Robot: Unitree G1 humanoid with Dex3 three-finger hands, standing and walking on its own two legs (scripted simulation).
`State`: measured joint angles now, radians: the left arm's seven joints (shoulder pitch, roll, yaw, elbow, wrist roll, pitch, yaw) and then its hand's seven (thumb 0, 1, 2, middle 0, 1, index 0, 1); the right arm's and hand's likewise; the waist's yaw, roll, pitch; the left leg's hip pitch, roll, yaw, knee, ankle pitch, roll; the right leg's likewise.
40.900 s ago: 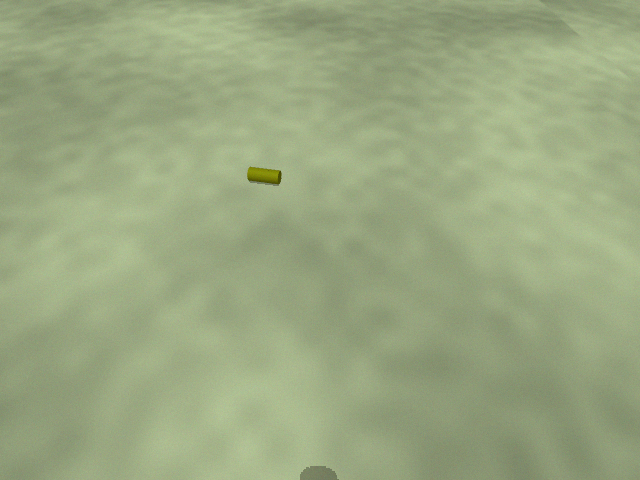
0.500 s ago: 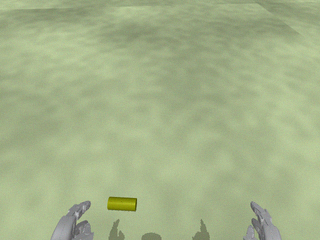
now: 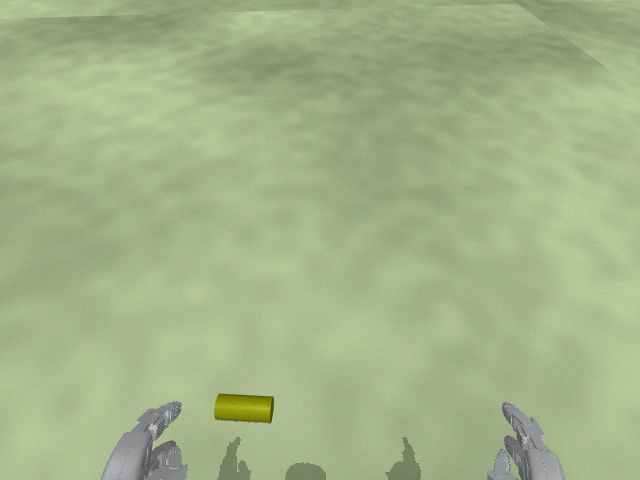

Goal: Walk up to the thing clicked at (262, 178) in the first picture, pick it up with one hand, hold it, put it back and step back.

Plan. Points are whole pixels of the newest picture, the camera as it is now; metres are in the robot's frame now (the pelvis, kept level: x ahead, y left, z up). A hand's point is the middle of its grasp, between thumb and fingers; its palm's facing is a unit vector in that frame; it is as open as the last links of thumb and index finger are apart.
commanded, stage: home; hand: left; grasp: from above
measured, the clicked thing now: (244, 407) +0.45 +0.24 -0.68
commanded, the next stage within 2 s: stand in 0.60 s
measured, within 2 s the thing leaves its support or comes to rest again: neither
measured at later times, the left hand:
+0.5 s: hand (180, 477) +0.16 +0.18 -0.04, palm faces +0.04 -0.98 -0.20, open 7.4 cm
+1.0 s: hand out of the picture +0.10 +0.24 -0.10, palm faces +0.03 -0.94 -0.34, open 7.4 cm
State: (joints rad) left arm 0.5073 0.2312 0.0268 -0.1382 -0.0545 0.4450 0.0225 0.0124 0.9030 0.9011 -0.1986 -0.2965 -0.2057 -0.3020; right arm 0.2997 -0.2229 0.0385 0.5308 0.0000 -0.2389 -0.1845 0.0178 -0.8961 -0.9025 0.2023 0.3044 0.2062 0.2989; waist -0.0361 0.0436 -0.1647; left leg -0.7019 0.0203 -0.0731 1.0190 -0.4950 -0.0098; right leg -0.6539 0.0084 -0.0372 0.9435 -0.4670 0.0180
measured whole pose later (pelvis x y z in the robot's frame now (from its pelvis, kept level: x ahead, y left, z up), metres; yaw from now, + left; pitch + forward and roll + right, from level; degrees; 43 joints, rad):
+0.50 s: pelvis +0.00 +0.00 +0.00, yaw +0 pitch +10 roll -3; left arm 0.51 0.24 0.03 -0.15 -0.06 0.45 0.03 0.01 0.90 0.90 -0.20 -0.30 -0.21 -0.30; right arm 0.30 -0.22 0.04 0.52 0.00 -0.23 -0.18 0.02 -0.90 -0.90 0.20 0.30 0.21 0.30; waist -0.04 0.04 -0.16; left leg -0.71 0.02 -0.07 1.02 -0.49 -0.01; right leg -0.66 0.01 -0.04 0.95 -0.46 0.02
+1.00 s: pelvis -0.01 +0.01 +0.03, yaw +0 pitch +0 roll +0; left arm 0.24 0.30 0.04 0.71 0.05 0.06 0.03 0.01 0.90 0.90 -0.20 -0.30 -0.21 -0.30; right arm 0.20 -0.30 -0.03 0.86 -0.06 -0.03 -0.01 0.01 -0.90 -0.90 0.20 0.30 0.21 0.30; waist 0.02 -0.01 0.03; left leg -0.39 -0.02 -0.03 0.77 -0.38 0.01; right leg -0.37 -0.04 0.00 0.75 -0.38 0.04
